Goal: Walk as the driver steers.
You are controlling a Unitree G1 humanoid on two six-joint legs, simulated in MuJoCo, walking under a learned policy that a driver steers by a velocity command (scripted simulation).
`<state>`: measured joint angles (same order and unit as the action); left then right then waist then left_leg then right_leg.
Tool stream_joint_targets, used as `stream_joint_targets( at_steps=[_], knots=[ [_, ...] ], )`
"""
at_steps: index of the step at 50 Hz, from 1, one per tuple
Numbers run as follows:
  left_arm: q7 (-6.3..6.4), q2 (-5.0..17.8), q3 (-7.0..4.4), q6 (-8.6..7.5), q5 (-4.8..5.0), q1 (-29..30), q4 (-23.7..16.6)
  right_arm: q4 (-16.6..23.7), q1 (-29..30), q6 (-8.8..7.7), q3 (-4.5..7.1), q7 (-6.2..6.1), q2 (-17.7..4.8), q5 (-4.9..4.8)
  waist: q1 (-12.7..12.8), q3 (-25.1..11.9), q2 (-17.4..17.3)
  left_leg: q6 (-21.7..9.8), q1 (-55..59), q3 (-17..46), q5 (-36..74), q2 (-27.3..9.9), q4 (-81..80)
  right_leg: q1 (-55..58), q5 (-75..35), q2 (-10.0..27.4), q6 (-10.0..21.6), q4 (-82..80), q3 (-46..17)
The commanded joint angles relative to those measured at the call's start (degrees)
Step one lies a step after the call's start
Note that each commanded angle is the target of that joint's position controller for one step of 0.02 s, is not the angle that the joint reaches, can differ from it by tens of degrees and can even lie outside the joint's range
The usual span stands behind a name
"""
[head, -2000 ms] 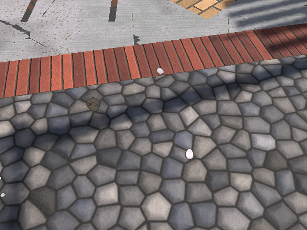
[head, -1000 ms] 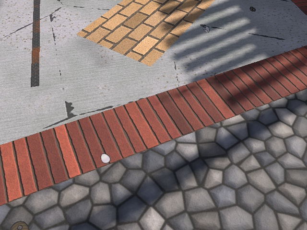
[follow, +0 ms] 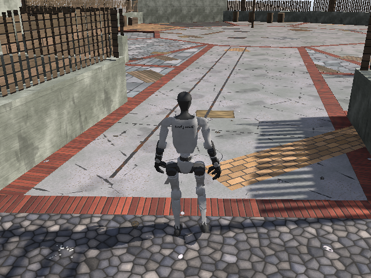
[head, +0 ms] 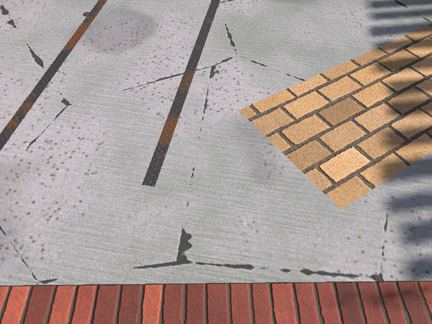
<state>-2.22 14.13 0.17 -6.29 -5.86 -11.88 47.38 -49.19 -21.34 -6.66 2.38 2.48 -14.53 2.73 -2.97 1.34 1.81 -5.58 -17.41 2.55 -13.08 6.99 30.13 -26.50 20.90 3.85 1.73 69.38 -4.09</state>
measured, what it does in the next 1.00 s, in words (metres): walks ahead: right foot, then left foot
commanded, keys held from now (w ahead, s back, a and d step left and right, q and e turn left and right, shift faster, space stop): w+q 0.26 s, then w+e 0.74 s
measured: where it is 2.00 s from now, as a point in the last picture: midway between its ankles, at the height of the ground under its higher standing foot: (256, 173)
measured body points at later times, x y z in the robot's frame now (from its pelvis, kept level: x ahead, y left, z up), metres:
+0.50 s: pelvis +0.30 -0.03 +0.01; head +0.31 -0.03 +0.46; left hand +0.26 +0.21 -0.13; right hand +0.51 -0.24 -0.09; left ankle +0.33 +0.10 -0.68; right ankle +0.30 -0.14 -0.73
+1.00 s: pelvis +0.55 +0.02 +0.01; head +0.56 +0.02 +0.46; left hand +0.75 +0.22 -0.10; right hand +0.49 -0.23 -0.13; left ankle +0.47 +0.13 -0.73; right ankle +0.69 -0.15 -0.67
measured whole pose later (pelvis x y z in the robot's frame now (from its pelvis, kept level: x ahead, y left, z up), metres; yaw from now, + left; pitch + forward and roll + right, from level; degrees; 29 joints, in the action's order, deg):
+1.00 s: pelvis +0.55 +0.02 +0.01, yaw -7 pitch +2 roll +3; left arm -5.7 14.1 -0.9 -5.3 -4.3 -7.4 47.8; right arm -51.0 -27.5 -5.8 1.0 -1.0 -12.0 5.8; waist -5.1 -2.9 3.3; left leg -1.0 -1.7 -13.2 -17.2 0.8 16.9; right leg -42.1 -11.4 5.7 2.8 48.0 -2.2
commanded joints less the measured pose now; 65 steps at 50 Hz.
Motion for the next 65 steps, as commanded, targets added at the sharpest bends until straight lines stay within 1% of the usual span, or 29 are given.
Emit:
stream_joint_targets(
  at_steps=[1,5,8,11,13,14,15,16,17,20,23,27,31,33,34,35,36,39,46,48,53,56,57,58,60,62,63,64,65],
  knots=[
    [1.90,4.68,-0.34,0.59,0.66,0.56,-5.43,5.19,7.12,-1.61,-0.45,0.43,-3.88,0.13,4.71,-1.60,-4.52,-11.82,-2.44,20.37,2.28,-14.99,-18.32,-6.93,-3.69,2.41,-0.94,-4.64,-1.43],
    [1.09,1.76,1.49,2.42,1.99,7.74,-7.95,4.95,3.45,-1.76,0.98,2.63,-9.09,1.00,1.85,0.50,-4.05,-9.63,-12.35,12.62,7.38,-9.68,-17.73,4.29,-15.23,0.00,-4.40,-26.24,4.87],
    [0.47,3.72,1.59,2.11,2.34,12.80,-9.08,3.29,-4.11,-0.84,2.19,4.01,-10.38,1.17,-1.61,0.72,-4.41,-10.72,-2.40,18.27,9.65,-13.67,-13.80,1.72,-20.62,-1.69,-4.61,-34.65,4.49],
    [1.35,6.19,1.03,0.89,2.97,15.25,-9.59,2.98,-3.54,-0.10,2.43,3.45,-9.59,1.11,-0.75,0.36,-4.93,-8.55,6.68,22.45,13.62,-15.95,-9.63,1.91,-19.74,-2.23,-1.52,-40.45,3.78],
    [2.22,10.23,-0.91,-0.69,4.59,4.61,-6.75,3.21,-1.46,-0.34,2.21,3.07,-8.68,1.97,4.70,-5.12,-3.84,-3.07,2.34,19.49,24.00,-10.65,0.62,19.97,-23.91,-1.55,4.03,-39.15,4.51],
    [2.23,12.85,-1.69,-1.52,3.85,-7.71,-3.63,4.56,-3.44,-1.09,0.66,2.63,-2.81,2.56,7.14,-16.99,6.02,1.76,-5.49,12.75,16.71,-2.20,17.38,39.37,-32.43,6.87,14.04,-37.49,-5.85],
    [1.29,12.32,-1.29,-0.55,3.33,-17.92,-1.03,4.11,-10.82,-2.05,-0.49,2.78,1.27,3.54,7.68,-28.66,17.40,5.54,-23.36,8.16,-21.06,5.04,34.20,60.58,-23.34,20.42,26.44,-45.54,-31.94],
    [0.97,10.32,-1.38,-0.29,2.30,-19.13,0.73,5.17,-0.08,-1.45,0.93,2.74,-3.92,2.08,11.62,-12.61,5.53,4.49,-35.40,7.94,-19.20,0.30,44.36,50.53,-4.24,18.28,19.53,-52.06,-34.74],
    [0.95,8.77,-1.26,-0.28,3.05,-13.03,0.01,5.51,3.80,-0.83,1.07,1.29,-4.09,1.52,8.99,-3.72,2.98,3.50,-37.06,6.51,-12.57,-3.49,45.75,39.05,7.18,15.96,15.22,-54.77,-27.93],
    [2.37,0.62,1.11,0.04,3.61,-4.81,-1.36,5.59,6.98,0.21,-0.21,-0.72,-1.83,4.05,4.08,-3.83,1.02,2.94,-24.61,4.42,-4.73,-10.71,35.60,24.10,-9.89,11.34,14.55,-60.86,-17.15],
    [1.92,4.05,-0.74,-1.01,3.61,-2.67,-1.41,7.13,10.85,1.20,-1.13,-0.30,-0.73,2.38,2.88,-4.09,0.22,6.66,-18.20,0.06,-8.21,-11.42,22.01,18.00,-18.00,6.77,14.23,-61.77,-7.99],
    [-2.04,9.04,-3.26,-1.07,3.22,-5.41,0.06,8.29,15.31,2.43,-2.47,0.43,-1.26,1.69,4.24,-1.13,0.09,7.50,-7.46,-2.16,3.09,-9.75,7.69,8.22,-18.26,5.90,14.53,-59.96,-7.37],
    [-2.63,8.77,-3.50,-0.63,2.81,-7.82,0.10,9.97,19.28,0.52,-1.60,-0.62,-4.65,0.70,4.33,-2.34,1.32,3.19,-1.03,-3.64,9.82,-8.28,1.85,9.59,-20.55,6.06,12.82,-52.12,-9.75],
    [-2.00,7.96,-3.17,-1.01,2.43,-7.62,-0.40,9.33,13.26,-0.81,0.16,-1.54,-8.72,-0.39,0.67,-4.80,0.07,-1.76,13.88,-2.84,11.81,-9.29,2.21,2.73,-23.14,2.82,8.52,-43.14,-8.79],
    [-2.11,3.75,-1.87,-1.36,2.29,-7.96,-1.70,7.93,2.23,-1.37,1.57,-2.61,-13.28,-0.33,-3.64,-12.73,-8.93,-10.76,28.44,7.76,20.92,-19.36,-1.09,-4.06,-13.76,-4.45,3.23,-25.88,-2.39],
    [-1.88,-2.46,-0.07,-2.62,1.67,-15.93,-2.60,6.77,-6.52,-0.56,0.88,-2.57,-12.77,-0.50,-2.90,-26.35,-20.43,-22.95,46.59,32.67,15.39,-34.08,-8.66,-16.90,13.97,-9.91,0.16,-9.96,0.90],
    [-1.74,3.88,-1.72,-2.57,2.20,-8.74,-0.77,5.89,-7.19,-0.54,0.93,-2.85,-9.28,0.72,-5.89,-10.17,-9.40,-16.78,34.40,32.53,3.25,-31.58,-13.22,-25.16,10.23,-5.15,0.92,0.02,-2.44],
    [0.18,2.56,-1.58,-1.05,0.87,-6.98,0.38,6.58,2.53,0.25,-1.88,-3.50,0.17,-0.47,1.06,-5.00,-6.11,-9.44,17.74,15.38,0.79,-26.12,-17.72,-18.99,-3.23,1.50,2.33,0.24,-1.75],
    [-4.31,-1.21,-0.44,0.92,1.56,-1.42,-0.41,3.89,-0.24,0.25,-0.21,-3.40,-1.47,3.88,2.08,-1.49,-3.94,-8.87,11.91,-4.97,20.36,-22.89,-20.69,-16.41,-23.42,3.20,0.70,-12.10,1.09],
    [-4.02,0.51,-0.99,0.43,1.34,1.95,-1.21,2.32,-2.52,-0.29,-1.43,-3.59,0.76,3.07,1.19,-0.93,-4.51,-7.25,17.25,-6.41,15.68,-22.06,-17.77,-21.78,-35.76,3.66,1.23,-21.35,-0.76],
    [-3.37,0.83,-0.58,2.15,2.02,8.72,-4.08,-2.31,-7.11,-0.21,-2.44,-1.31,-0.98,3.76,-0.14,5.36,-4.27,-4.80,10.06,-11.91,4.92,-21.87,-15.78,-10.46,-42.29,3.23,2.96,-32.66,2.48],
    [-3.19,1.41,-0.46,2.69,0.83,12.78,-5.65,-5.84,-10.13,-0.47,-2.40,-1.79,-2.77,2.49,-1.73,8.95,-2.35,-4.09,20.32,-11.77,5.01,-23.62,-13.59,-14.61,-34.83,3.60,3.10,-38.27,3.23],
    [-3.11,3.63,-2.30,3.17,11.08,21.24,-8.21,-5.18,-5.35,1.85,1.45,-3.81,-9.88,-7.10,-2.50,15.53,-0.78,0.35,15.07,-14.21,8.12,-23.03,-7.98,-16.50,-34.71,0.85,2.73,-40.66,1.70],
    [-3.47,3.13,-1.89,3.34,11.28,20.90,-8.59,-5.01,-6.81,2.82,1.48,-4.82,-10.60,-7.13,-2.80,12.39,-0.30,1.45,17.96,-15.52,14.30,-23.39,-3.45,-14.11,-35.42,-0.38,2.38,-42.70,3.88],
    [-4.14,2.94,-2.87,4.14,8.72,15.04,-6.72,-5.65,-9.57,4.12,1.77,-5.85,-9.25,-4.87,-1.62,5.70,-2.51,2.68,20.01,-16.78,24.11,-23.56,7.57,-4.68,-34.78,-1.96,3.13,-43.29,6.45],
    [-2.45,6.47,-5.80,4.86,7.55,-3.48,-0.47,-4.51,-6.50,4.53,2.20,-5.30,-8.83,-4.41,7.62,-4.30,-3.00,4.21,11.36,-17.80,29.39,-20.33,30.84,20.72,-34.99,-5.69,6.40,-44.62,9.60],
    [-0.75,10.79,-7.51,5.44,6.98,-9.67,1.26,-4.26,-5.80,3.33,2.31,-4.75,-5.94,-3.85,10.79,-7.08,6.10,8.50,-9.05,-17.19,-1.41,-13.14,55.61,40.57,-50.73,0.47,10.71,-41.19,2.08],
    [-0.08,16.54,-7.26,4.50,6.14,-10.91,1.76,-0.86,-12.15,0.78,0.75,-3.48,-1.37,-1.86,5.36,-17.32,16.36,10.04,-29.89,-7.10,-33.41,-10.19,75.33,60.78,-81.08,8.69,17.14,-24.20,-11.55],
    [-0.23,16.71,-7.73,4.80,6.91,-15.73,0.87,2.33,-10.10,-1.42,0.83,-2.45,-5.91,-3.58,9.23,-33.91,11.20,10.32,-30.57,2.15,-31.90,-10.57,76.62,67.49,-68.89,13.62,25.74,-28.38,-21.90]
  ],
)
Keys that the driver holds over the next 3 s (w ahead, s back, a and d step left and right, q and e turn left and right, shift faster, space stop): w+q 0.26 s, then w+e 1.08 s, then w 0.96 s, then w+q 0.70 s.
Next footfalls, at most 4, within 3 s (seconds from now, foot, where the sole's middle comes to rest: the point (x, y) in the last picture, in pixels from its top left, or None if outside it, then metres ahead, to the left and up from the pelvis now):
0.26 right None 0.34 -0.13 -0.77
0.66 left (168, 319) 0.51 0.13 -0.77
1.26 right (257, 236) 0.85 -0.19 -0.88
1.68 left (223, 171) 1.17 -0.08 -0.88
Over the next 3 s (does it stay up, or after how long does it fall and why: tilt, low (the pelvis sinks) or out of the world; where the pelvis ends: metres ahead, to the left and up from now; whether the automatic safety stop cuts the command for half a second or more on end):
stays up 1.65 -0.37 -0.10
